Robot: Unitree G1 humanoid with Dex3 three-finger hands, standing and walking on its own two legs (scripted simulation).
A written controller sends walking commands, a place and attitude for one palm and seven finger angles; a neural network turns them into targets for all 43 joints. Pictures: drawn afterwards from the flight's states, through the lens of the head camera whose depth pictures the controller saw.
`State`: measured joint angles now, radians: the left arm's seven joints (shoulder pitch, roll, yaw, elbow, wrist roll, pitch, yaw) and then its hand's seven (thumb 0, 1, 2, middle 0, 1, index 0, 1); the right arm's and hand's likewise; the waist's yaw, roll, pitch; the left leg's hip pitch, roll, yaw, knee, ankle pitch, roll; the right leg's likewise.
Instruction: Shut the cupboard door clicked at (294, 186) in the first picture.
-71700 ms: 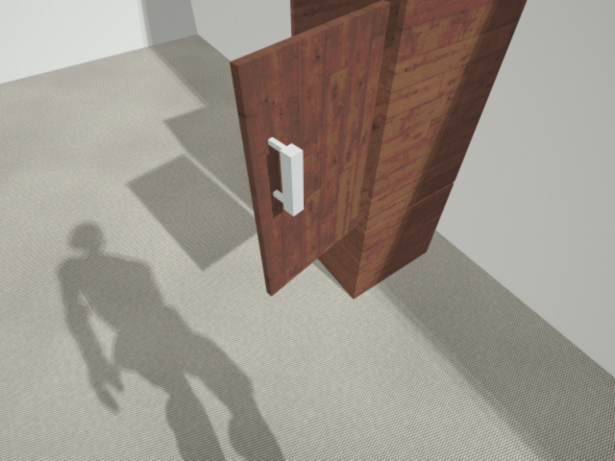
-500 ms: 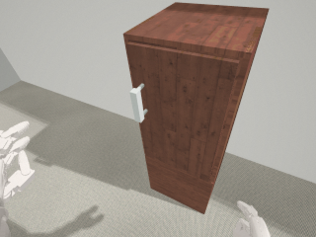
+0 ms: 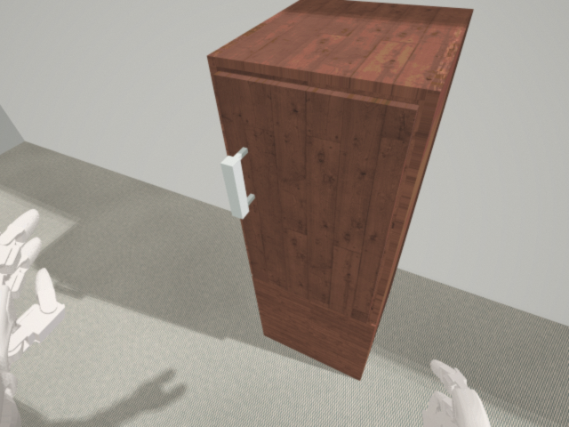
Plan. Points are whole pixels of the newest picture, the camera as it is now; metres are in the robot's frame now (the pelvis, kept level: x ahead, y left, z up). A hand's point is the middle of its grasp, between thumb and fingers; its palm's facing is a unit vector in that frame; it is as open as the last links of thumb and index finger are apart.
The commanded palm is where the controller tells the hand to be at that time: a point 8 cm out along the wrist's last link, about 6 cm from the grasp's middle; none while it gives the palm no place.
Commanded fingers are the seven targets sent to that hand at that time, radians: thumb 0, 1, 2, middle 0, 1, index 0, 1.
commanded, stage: step back with the hand held close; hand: left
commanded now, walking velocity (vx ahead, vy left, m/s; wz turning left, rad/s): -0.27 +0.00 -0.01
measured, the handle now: (241, 182) +0.55 +0.15 +0.04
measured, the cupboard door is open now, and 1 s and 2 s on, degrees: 0 0 0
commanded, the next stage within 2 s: stop stepping back and stand still in 1.28 s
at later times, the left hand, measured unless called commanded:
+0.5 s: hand (1, 350) +0.15 +0.30 +0.16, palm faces +0.39 -0.79 -0.49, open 7.4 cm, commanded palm +0.08 +0.33 +0.18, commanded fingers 0.00 0.90 0.90 -0.20 -0.30 -0.20 -0.30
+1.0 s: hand out of the picture +0.07 +0.31 +0.17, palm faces +0.45 -0.76 -0.46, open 7.5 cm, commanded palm -0.01 +0.34 +0.18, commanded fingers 0.00 0.90 0.90 -0.20 -0.30 -0.20 -0.30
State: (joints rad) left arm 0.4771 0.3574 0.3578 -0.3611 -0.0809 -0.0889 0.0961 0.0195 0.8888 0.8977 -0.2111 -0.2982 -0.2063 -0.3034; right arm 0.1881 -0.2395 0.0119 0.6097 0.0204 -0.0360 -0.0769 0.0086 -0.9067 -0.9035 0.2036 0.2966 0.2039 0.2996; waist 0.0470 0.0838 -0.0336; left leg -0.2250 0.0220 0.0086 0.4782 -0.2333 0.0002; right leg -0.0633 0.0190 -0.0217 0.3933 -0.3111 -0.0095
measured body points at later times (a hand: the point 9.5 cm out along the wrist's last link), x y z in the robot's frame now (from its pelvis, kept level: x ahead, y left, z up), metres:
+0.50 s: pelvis -0.06 +0.04 -0.01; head -0.05 +0.04 +0.44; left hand +0.12 +0.34 +0.18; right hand +0.11 -0.21 -0.09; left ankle +0.01 +0.12 -0.74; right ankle -0.06 -0.11 -0.74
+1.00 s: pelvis -0.14 +0.04 -0.02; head -0.12 +0.06 +0.43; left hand +0.04 +0.35 +0.19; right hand +0.03 -0.20 -0.09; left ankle +0.01 +0.12 -0.74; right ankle -0.13 -0.10 -0.73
